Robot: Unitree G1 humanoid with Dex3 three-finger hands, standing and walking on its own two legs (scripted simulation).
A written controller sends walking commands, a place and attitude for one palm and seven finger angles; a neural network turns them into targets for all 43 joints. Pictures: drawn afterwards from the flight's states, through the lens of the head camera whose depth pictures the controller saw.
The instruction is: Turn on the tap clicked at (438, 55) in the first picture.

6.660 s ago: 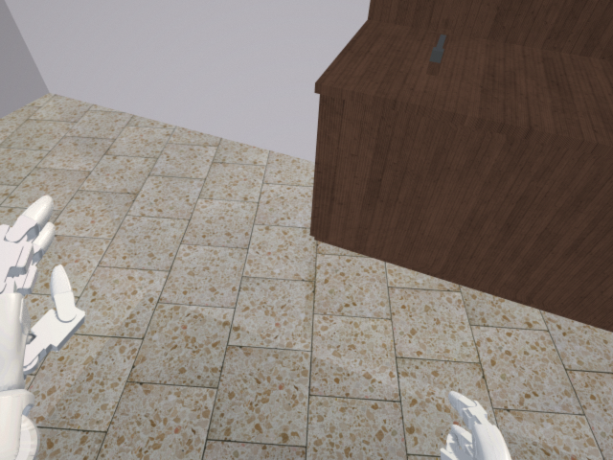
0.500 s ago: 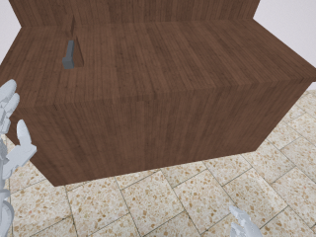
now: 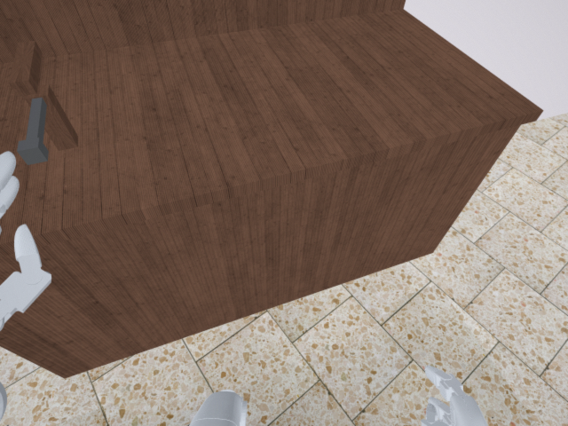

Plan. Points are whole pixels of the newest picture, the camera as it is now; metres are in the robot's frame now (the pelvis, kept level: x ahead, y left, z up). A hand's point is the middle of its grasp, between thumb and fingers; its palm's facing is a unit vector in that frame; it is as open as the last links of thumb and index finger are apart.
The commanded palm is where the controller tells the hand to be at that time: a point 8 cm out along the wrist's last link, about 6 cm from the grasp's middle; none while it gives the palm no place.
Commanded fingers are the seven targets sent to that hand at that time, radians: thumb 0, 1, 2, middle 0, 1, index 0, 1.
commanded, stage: shuffle to correct the standing spot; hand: left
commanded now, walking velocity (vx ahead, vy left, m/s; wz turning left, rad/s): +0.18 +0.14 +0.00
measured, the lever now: (33, 151) +0.46 +0.42 +0.11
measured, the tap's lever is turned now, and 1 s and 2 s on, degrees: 0 0 0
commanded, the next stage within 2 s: come to a stop and stand still in 0.56 s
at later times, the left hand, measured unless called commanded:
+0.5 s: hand (45, 196) +0.31 +0.29 +0.18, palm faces +0.43 -0.79 -0.43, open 7.4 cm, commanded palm +0.26 +0.33 +0.18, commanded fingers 0.00 0.90 0.90 -0.20 -0.30 -0.20 -0.30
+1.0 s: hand (27, 146) +0.38 +0.34 +0.19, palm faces +0.46 -0.77 -0.44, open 7.4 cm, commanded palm +0.33 +0.36 +0.18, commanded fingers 0.00 0.90 0.90 -0.20 -0.30 -0.20 -0.30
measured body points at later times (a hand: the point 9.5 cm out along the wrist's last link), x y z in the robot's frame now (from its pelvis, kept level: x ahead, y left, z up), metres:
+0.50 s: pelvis +0.11 +0.04 +0.00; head +0.13 +0.04 +0.45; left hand +0.28 +0.33 +0.21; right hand +0.28 -0.17 -0.10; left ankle +0.10 +0.17 -0.66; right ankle +0.07 -0.06 -0.73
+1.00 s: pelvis +0.18 +0.08 +0.00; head +0.18 +0.07 +0.45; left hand +0.35 +0.38 +0.21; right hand +0.35 -0.12 -0.09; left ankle +0.19 +0.20 -0.73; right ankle +0.20 +0.01 -0.73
